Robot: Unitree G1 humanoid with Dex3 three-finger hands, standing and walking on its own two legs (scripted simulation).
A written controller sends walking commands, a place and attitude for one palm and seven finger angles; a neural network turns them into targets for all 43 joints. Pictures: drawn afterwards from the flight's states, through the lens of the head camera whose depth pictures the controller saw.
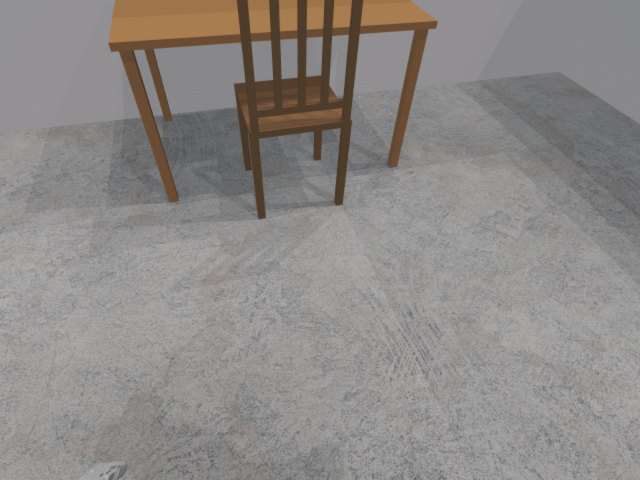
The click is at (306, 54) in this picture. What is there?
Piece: chair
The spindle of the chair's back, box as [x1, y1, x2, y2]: [297, 0, 306, 105]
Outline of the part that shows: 297,0 298,104 303,105 305,104 306,0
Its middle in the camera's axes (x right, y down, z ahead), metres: -0.06 -0.61 +1.27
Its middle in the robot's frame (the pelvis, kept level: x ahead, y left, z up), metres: +1.35 +0.13 -0.05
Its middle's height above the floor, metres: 0.72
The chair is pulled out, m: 0.00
